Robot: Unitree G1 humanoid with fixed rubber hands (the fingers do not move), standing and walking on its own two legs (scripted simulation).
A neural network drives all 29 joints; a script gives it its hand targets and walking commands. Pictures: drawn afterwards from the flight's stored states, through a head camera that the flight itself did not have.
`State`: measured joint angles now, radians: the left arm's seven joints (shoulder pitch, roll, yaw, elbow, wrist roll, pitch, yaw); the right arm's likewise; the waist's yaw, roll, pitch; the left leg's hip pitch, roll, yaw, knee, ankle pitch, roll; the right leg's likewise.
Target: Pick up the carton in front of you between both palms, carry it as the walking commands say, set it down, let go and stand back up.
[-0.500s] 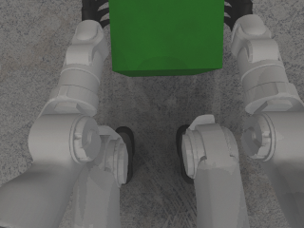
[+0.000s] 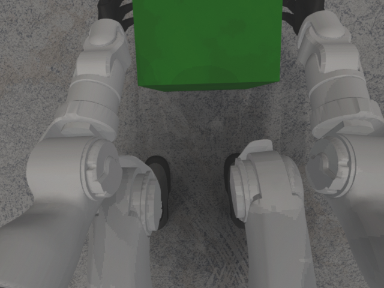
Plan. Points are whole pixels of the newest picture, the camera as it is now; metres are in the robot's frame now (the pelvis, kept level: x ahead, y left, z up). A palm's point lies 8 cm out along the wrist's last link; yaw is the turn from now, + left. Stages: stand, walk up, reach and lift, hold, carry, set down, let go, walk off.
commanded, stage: set down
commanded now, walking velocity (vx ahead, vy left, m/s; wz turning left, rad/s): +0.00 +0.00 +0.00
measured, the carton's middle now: (205, 35) +0.52 -0.06 -0.24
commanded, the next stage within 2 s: let go in 1.32 s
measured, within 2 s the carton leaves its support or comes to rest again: neither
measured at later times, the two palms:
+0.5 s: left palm (90, 12) +0.54 +0.10 -0.11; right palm out of the picture +0.52 -0.27 -0.11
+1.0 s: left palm out of the picture +0.54 +0.11 +0.05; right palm out of the picture +0.52 -0.28 +0.05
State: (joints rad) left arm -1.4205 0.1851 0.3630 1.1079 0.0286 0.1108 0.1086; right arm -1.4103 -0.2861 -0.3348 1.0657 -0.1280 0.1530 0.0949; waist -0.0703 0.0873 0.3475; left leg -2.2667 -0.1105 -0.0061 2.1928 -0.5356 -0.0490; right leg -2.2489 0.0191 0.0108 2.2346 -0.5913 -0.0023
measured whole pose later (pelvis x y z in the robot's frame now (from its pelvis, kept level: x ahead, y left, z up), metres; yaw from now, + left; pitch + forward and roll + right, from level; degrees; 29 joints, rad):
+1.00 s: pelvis +0.02 -0.01 +0.16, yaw -1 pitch +46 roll +2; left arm -1.08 0.16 0.24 0.73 -0.04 0.19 0.17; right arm -1.13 -0.39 -0.26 0.88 0.07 0.15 0.06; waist -0.03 0.03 -0.02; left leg -1.96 -0.06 -0.03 1.65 -0.49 -0.04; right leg -1.97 0.05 0.03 1.68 -0.51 -0.01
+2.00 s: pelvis +0.12 +0.00 +0.39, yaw -3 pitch +19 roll +0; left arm -0.01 0.16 0.09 0.52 0.03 -0.01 -0.01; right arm -0.04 -0.21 -0.12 0.57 0.01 -0.03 0.07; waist -0.01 0.00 -0.05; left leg -0.67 -0.03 -0.05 0.62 -0.28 0.00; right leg -0.66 0.04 0.05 0.62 -0.29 -0.01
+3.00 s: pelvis +0.14 +0.00 +0.41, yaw -3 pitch +0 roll +0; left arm 0.19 0.33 0.04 0.75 0.04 0.01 0.02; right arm 0.18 -0.34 -0.04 0.72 -0.04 0.01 -0.02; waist 0.00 0.00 0.01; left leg -0.18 -0.03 -0.06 0.51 -0.31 0.01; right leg -0.16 0.03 0.04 0.48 -0.30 -0.01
